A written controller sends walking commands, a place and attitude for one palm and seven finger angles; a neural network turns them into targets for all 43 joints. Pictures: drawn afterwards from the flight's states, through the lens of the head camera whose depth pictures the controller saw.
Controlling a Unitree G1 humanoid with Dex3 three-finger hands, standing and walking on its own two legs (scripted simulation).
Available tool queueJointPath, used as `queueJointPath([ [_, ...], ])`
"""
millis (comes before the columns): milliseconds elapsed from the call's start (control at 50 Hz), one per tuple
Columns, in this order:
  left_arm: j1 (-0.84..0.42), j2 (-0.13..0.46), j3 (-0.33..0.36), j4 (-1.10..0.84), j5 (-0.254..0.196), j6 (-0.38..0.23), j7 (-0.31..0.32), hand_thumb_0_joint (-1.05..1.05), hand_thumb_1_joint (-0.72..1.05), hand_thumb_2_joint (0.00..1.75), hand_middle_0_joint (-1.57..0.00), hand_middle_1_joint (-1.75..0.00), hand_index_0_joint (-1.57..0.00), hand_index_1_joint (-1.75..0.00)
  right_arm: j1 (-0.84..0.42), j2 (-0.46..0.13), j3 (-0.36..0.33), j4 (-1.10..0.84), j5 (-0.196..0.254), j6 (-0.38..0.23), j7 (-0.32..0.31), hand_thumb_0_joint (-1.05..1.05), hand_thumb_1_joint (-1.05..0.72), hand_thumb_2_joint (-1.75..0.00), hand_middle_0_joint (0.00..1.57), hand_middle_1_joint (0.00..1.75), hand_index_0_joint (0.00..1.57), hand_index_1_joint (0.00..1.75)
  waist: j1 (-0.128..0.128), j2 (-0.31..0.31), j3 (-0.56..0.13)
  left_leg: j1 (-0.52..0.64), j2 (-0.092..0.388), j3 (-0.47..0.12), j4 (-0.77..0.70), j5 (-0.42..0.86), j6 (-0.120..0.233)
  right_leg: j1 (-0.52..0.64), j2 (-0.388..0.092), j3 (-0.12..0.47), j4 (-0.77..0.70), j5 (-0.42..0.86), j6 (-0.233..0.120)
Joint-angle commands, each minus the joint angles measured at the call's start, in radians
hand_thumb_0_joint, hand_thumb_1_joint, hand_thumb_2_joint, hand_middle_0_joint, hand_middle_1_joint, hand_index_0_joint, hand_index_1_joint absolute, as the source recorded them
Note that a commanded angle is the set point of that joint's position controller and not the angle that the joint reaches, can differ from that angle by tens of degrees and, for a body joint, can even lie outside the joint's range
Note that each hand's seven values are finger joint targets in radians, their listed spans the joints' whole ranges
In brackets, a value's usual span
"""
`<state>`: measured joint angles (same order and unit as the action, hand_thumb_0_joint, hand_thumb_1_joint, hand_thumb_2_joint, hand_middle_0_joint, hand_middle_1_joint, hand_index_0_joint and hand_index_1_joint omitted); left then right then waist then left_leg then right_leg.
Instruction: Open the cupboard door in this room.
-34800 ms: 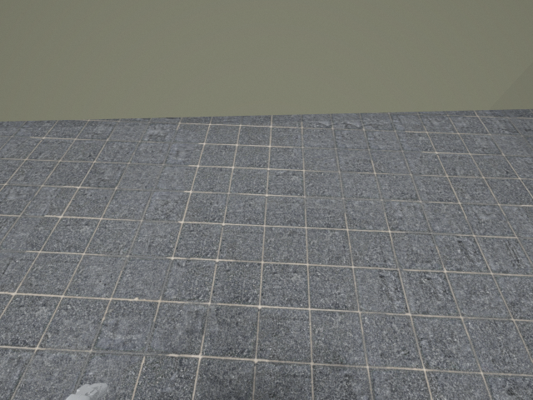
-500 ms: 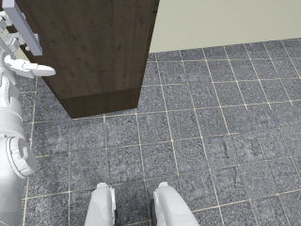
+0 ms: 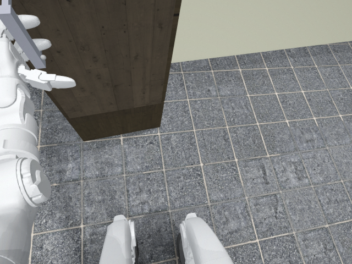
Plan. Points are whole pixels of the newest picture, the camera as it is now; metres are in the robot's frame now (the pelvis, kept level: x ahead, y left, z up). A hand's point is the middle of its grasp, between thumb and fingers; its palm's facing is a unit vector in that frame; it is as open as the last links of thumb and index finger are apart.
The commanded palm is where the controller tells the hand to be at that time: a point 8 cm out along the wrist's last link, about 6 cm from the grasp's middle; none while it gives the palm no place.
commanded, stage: slide the fingers in behind the handle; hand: left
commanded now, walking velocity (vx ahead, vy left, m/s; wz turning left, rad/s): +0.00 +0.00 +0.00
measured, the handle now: (24, 33) +0.58 +0.26 +0.07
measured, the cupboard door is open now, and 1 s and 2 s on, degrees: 0 0 50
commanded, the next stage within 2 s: close the thumb around the handle in 0.14 s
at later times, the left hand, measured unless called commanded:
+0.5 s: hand (43, 58) +0.53 +0.23 +0.06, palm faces +0.17 -0.98 -0.01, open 12.1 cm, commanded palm +0.51 +0.25 +0.06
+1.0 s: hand (43, 58) +0.53 +0.23 +0.06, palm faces +0.18 -0.98 -0.01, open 5.5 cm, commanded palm +0.51 +0.25 +0.06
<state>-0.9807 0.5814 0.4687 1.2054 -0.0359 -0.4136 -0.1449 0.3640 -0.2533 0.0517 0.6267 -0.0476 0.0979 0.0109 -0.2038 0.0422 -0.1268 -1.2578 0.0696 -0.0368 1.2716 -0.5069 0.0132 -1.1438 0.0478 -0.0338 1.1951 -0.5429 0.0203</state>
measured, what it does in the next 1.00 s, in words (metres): stands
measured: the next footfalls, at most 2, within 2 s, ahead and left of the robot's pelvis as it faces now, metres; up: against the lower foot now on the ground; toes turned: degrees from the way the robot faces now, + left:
none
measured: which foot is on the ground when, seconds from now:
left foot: down 0.00-1.00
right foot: down 0.00-1.00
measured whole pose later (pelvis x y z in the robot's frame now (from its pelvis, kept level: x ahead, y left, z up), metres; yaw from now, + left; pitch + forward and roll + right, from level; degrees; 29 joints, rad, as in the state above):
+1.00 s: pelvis +0.00 +0.00 +0.00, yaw +0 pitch +28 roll -5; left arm -0.96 0.56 0.44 1.20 -0.06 -0.42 -0.14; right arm 0.36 -0.25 0.04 0.64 -0.05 0.09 0.01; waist -0.19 0.04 -0.13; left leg -1.24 0.07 -0.04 1.26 -0.51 0.01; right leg -1.13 0.05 -0.04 1.18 -0.55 0.01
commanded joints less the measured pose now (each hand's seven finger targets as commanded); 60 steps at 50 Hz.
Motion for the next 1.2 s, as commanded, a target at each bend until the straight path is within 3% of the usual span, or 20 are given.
queueJointPath([
  [0,-0.423,0.237,0.005,-0.224,-0.011,-0.071,-0.007,0.0,-0.5,0.3,-0.3,-1.2,-0.3,-1.2,0.198,-0.199,-0.072,-0.031,0.003,-0.008,-0.012,0.0,-0.9,-0.9,0.2,0.3,0.2,0.3,-0.008,0.171,-0.553,0.579,-0.016,-0.044,-0.116,0.425,0.01,0.107,0.018,-0.018,-0.137,0.327,-0.039],
  [20,-0.429,0.211,-0.011,-0.227,-0.016,-0.07,-0.008,0.0,-0.5,0.3,-0.3,-1.2,-0.3,-1.2,0.196,-0.197,-0.074,-0.028,0.002,-0.01,-0.011,0.0,-0.9,-0.9,0.2,0.3,0.2,0.3,-0.016,0.178,-0.553,0.586,-0.016,-0.045,-0.113,0.427,0.011,0.098,0.019,-0.018,-0.14,0.328,-0.038],
  [40,-0.425,0.24,0.012,-0.232,-0.019,-0.072,-0.008,0.0,-0.5,0.3,-0.3,-1.2,-0.3,-1.2,0.201,-0.199,-0.074,-0.024,0.001,-0.009,-0.012,0.0,-0.9,-0.9,0.2,0.3,0.2,0.3,-0.005,0.172,-0.558,0.583,-0.015,-0.043,-0.114,0.431,0.01,0.115,0.019,-0.017,-0.139,0.334,-0.039],
  [220,-0.421,0.221,-0.005,-0.222,-0.018,-0.074,-0.006,0.0,-0.5,0.3,-0.3,-1.2,-0.3,-1.2,0.2,-0.196,-0.074,-0.019,0.004,-0.011,-0.012,0.0,-0.9,-0.9,0.2,0.3,0.2,0.3,-0.011,0.165,-0.541,0.571,-0.018,-0.039,-0.114,0.427,0.012,0.122,0.018,-0.015,-0.142,0.344,-0.038],
  [300,-0.418,0.247,0.014,-0.235,-0.019,-0.08,-0.008,0.0,-0.28,0.4,-0.32,-1.22,-0.32,-1.22,0.199,-0.199,-0.075,-0.019,0.003,-0.011,-0.014,0.0,-0.9,-0.9,0.2,0.3,0.2,0.3,-0.005,0.171,-0.559,0.573,-0.019,-0.036,-0.111,0.444,0.012,0.135,0.017,-0.011,-0.139,0.364,-0.038],
  [360,-0.405,0.201,-0.019,-0.205,-0.022,-0.07,-0.012,0.0,-0.11,0.47,-0.33,-1.24,-0.33,-1.24,0.192,-0.195,-0.075,-0.02,0.005,-0.012,-0.012,0.0,-0.9,-0.9,0.2,0.3,0.2,0.3,-0.016,0.157,-0.52,0.554,-0.02,-0.033,-0.112,0.407,0.014,0.118,0.018,-0.011,-0.149,0.336,-0.036],
  [400,-0.433,0.23,-0.002,-0.213,-0.02,-0.074,-0.009,0.0,0.0,0.52,-0.34,-1.25,-0.34,-1.25,0.197,-0.201,-0.075,-0.018,0.005,-0.013,-0.015,0.0,-0.9,-0.9,0.2,0.3,0.2,0.3,-0.017,0.161,-0.532,0.559,-0.02,-0.036,-0.111,0.412,0.015,0.116,0.017,-0.01,-0.145,0.338,-0.036],
  [520,-0.44,0.198,-0.028,-0.204,-0.015,-0.07,-0.007,0.0,0.34,0.66,-0.36,-1.29,-0.36,-1.29,0.198,-0.198,-0.074,-0.017,0.004,-0.014,-0.015,0.0,-0.9,-0.9,0.2,0.3,0.2,0.3,-0.023,0.168,-0.534,0.57,-0.019,-0.043,-0.109,0.418,0.014,0.095,0.017,-0.015,-0.141,0.329,-0.038],
  [600,-0.433,0.201,-0.02,-0.244,-0.019,-0.081,-0.008,0.0,0.56,0.76,-0.38,-1.31,-0.38,-1.31,0.2,-0.197,-0.08,-0.015,0.001,-0.013,-0.011,0.0,-0.9,-0.9,0.2,0.3,0.2,0.3,-0.007,0.204,-0.589,0.627,-0.018,-0.046,-0.107,0.479,0.007,0.101,0.018,-0.016,-0.134,0.364,-0.042],
  [660,-0.427,0.185,-0.032,-0.217,-0.019,-0.074,-0.006,0.0,0.73,0.83,-0.39,-1.33,-0.39,-1.33,0.197,-0.197,-0.078,-0.012,0.002,-0.013,-0.011,0.0,-0.9,-0.9,0.2,0.3,0.2,0.3,-0.017,0.165,-0.538,0.591,-0.018,-0.045,-0.114,0.429,0.01,0.099,0.019,-0.018,-0.146,0.333,-0.04],
  [720,-0.446,0.188,-0.033,-0.234,-0.016,-0.081,-0.001,0.0,0.9,0.9,-0.4,-1.35,-0.4,-1.35,0.2,-0.197,-0.079,-0.011,0.001,-0.014,-0.012,0.0,-0.9,-0.9,0.2,0.3,0.2,0.3,-0.019,0.178,-0.556,0.608,-0.017,-0.048,-0.115,0.441,0.01,0.093,0.018,-0.019,-0.143,0.336,-0.04],
  [820,-0.421,0.192,-0.028,-0.206,-0.019,-0.079,-0.007,0.0,0.9,0.9,-0.4,-1.35,-0.4,-1.35,0.197,-0.194,-0.075,-0.011,0.002,-0.014,-0.011,0.0,-0.9,-0.9,0.2,0.3,0.2,0.3,-0.016,0.164,-0.533,0.569,-0.022,-0.039,-0.111,0.433,0.013,0.119,0.019,-0.015,-0.144,0.352,-0.039],
  [840,-0.423,0.218,-0.01,-0.216,-0.018,-0.08,-0.007,0.0,0.9,0.9,-0.4,-1.35,-0.4,-1.35,0.2,-0.199,-0.076,-0.011,0.001,-0.012,-0.012,0.0,-0.9,-0.9,0.2,0.3,0.2,0.3,-0.011,0.164,-0.541,0.574,-0.02,-0.041,-0.114,0.429,0.012,0.12,0.019,-0.015,-0.144,0.345,-0.04],
  [900,-0.422,0.178,-0.031,-0.237,-0.023,-0.087,-0.009,0.0,0.9,0.9,-0.4,-1.35,-0.4,-1.35,0.198,-0.193,-0.079,-0.013,0.001,-0.013,-0.009,0.0,-0.9,-0.9,0.2,0.3,0.2,0.3,-0.007,0.196,-0.569,0.621,-0.02,-0.046,-0.115,0.465,0.008,0.106,0.019,-0.019,-0.141,0.357,-0.043],
  [920,-0.41,0.202,-0.01,-0.233,-0.024,-0.087,-0.007,0.0,0.9,0.9,-0.4,-1.35,-0.4,-1.35,0.202,-0.196,-0.08,-0.01,0.0,-0.012,-0.011,0.0,-0.9,-0.9,0.2,0.3,0.2,0.3,-0.006,0.17,-0.563,0.616,-0.016,-0.047,-0.117,0.467,0.008,0.114,0.019,-0.021,-0.142,0.36,-0.042],
  [940,-0.407,0.178,-0.032,-0.225,-0.025,-0.084,-0.008,0.0,0.9,0.9,-0.4,-1.35,-0.4,-1.35,0.198,-0.195,-0.079,-0.014,0.002,-0.011,-0.01,0.0,-0.9,-0.9,0.2,0.3,0.2,0.3,-0.012,0.168,-0.544,0.603,-0.02,-0.043,-0.119,0.451,0.009,0.11,0.02,-0.018,-0.147,0.351,-0.04],
  [960,-0.409,0.185,-0.026,-0.219,-0.025,-0.081,-0.006,0.0,0.9,0.9,-0.4,-1.35,-0.4,-1.35,0.197,-0.195,-0.076,-0.013,0.002,-0.012,-0.009,0.0,-0.9,-0.9,0.2,0.3,0.2,0.3,-0.01,0.166,-0.526,0.586,-0.02,-0.042,-0.119,0.437,0.01,0.114,0.021,-0.019,-0.148,0.345,-0.04],
  [1020,-0.405,0.205,-0.009,-0.232,-0.023,-0.089,-0.005,0.0,0.9,0.9,-0.4,-1.35,-0.4,-1.35,0.198,-0.195,-0.078,-0.014,0.001,-0.013,-0.01,0.0,-0.9,-0.9,0.2,0.3,0.2,0.3,-0.002,0.177,-0.562,0.595,-0.022,-0.038,-0.115,0.459,0.01,0.129,0.019,-0.015,-0.142,0.367,-0.041],
  [1040,-0.397,0.233,0.01,-0.215,-0.021,-0.087,-0.005,0.0,0.9,0.9,-0.4,-1.35,-0.4,-1.35,0.198,-0.199,-0.077,-0.014,0.002,-0.011,-0.012,0.0,-0.9,-0.9,0.2,0.3,0.2,0.3,-0.003,0.152,-0.545,0.579,-0.019,-0.04,-0.116,0.447,0.01,0.133,0.019,-0.015,-0.144,0.36,-0.04],
  [1180,-0.207,0.163,0.002,-0.278,-0.054,-0.094,-0.023,0.0,0.9,0.9,-0.4,-1.35,-0.4,-1.35,0.184,-0.188,-0.086,-0.046,0.01,-0.007,-0.002,0.0,-0.9,-0.9,0.2,0.3,0.2,0.3,0.052,0.157,-0.584,0.624,-0.025,-0.024,-0.138,0.514,0.004,0.195,0.022,-0.019,-0.14,0.423,-0.044],
])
